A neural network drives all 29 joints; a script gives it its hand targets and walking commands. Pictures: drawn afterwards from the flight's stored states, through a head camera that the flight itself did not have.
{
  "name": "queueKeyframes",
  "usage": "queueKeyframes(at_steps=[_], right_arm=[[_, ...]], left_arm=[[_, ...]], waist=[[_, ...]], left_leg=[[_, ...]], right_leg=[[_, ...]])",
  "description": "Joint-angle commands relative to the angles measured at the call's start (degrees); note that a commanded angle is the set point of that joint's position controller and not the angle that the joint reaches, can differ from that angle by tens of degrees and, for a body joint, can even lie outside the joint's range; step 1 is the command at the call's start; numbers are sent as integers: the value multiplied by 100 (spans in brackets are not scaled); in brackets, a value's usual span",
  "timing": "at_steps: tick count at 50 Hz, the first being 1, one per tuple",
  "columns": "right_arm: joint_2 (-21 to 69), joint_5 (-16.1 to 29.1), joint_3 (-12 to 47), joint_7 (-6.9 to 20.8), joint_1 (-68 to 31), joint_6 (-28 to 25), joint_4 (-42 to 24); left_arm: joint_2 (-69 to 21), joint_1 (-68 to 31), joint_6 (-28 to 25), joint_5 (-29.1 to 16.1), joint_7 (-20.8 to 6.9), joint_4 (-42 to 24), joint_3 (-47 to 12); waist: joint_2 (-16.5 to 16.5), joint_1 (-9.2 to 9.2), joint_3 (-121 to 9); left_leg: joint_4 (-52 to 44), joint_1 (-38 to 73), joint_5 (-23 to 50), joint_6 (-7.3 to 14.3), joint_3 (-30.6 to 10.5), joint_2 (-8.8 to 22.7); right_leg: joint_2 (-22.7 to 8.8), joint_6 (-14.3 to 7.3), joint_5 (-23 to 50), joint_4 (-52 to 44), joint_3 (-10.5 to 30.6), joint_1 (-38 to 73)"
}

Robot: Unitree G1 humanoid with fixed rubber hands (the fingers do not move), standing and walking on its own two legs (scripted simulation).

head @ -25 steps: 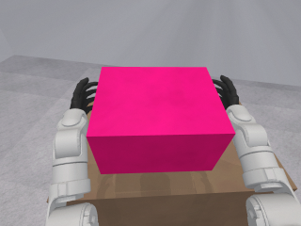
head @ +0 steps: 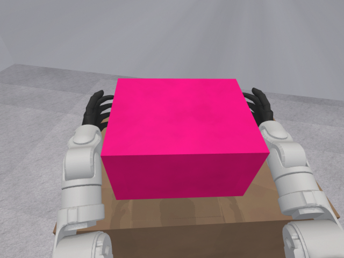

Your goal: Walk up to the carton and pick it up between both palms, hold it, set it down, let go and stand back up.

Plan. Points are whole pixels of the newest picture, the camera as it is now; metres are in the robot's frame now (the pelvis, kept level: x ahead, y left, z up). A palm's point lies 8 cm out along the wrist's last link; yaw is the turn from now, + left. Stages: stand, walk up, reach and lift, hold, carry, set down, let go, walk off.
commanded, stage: hold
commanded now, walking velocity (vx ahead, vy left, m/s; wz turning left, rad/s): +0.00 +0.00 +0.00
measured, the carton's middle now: (179, 136) +0.35 +0.00 +0.14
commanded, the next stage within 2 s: none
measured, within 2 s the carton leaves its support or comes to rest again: neither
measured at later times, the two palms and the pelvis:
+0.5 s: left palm (93, 126) +0.35 +0.19 +0.18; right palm (262, 122) +0.36 -0.19 +0.18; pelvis +0.00 +0.00 +0.00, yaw +0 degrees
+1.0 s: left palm (92, 129) +0.34 +0.19 +0.18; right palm (263, 123) +0.35 -0.19 +0.18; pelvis +0.00 +0.00 +0.00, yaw +0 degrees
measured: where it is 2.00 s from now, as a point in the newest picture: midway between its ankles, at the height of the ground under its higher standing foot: outside the picture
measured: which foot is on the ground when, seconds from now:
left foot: down 0.00-1.00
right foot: down 0.00-1.00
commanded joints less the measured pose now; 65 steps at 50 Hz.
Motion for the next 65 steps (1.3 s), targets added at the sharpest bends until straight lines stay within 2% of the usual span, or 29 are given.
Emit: queueKeyframes(at_steps=[1,42,43,44,47,50,55,60,65], right_arm=[[3174,480,2220,771,-4534,-352,-1977],[3270,433,2196,776,-4649,-387,-1886],[3321,568,2347,794,-4586,-470,-2313],[3201,611,2371,780,-4560,-449,-2342],[3109,513,2264,780,-4449,-376,-2167],[3123,456,2210,828,-4397,-380,-2108],[3227,432,2238,842,-4589,-425,-2269],[3269,356,2198,850,-4665,-434,-2099],[3298,359,2206,829,-4681,-455,-2053]], left_arm=[[-2922,-3710,-287,-710,-721,-1089,-2681],[-2968,-3854,-343,-728,-723,-952,-2687],[-3208,-3566,-319,-803,-689,-1375,-2885],[-3099,-3475,-276,-766,-682,-1331,-2843],[-2928,-3421,-210,-643,-733,-1212,-2645],[-2897,-3470,-182,-659,-754,-1273,-2680],[-2956,-3660,-247,-779,-700,-1345,-2849],[-2953,-3668,-244,-719,-693,-1104,-2761],[-2977,-3648,-259,-700,-726,-1054,-2709]], waist=[[311,-23,-2002],[303,-10,-2013],[400,-43,-2239],[403,-26,-2147],[272,-6,-1815],[279,-20,-1773],[322,-21,-2028],[269,23,-1937],[253,10,-2003]], left_leg=[[185,2063,1129,-92,-87,-38],[147,2004,965,-51,-85,-39],[226,2220,1486,-143,-77,-50],[271,2287,1668,-175,-68,-74],[162,2158,1321,-133,-27,-95],[82,2088,1079,-107,0,-80],[104,2104,995,-102,-1,-93],[43,2014,748,-40,22,-91],[64,2041,841,-33,27,-99]], right_leg=[[3,319,1633,-177,-154,-594],[-15,324,1500,-192,-148,-634],[83,340,1823,-134,-206,-560],[101,346,1882,-178,-220,-550],[68,376,1548,-251,-227,-639],[39,350,1300,-283,-220,-708],[38,349,1243,-268,-219,-760],[6,360,1043,-295,-204,-815],[5,385,1223,-264,-202,-717]])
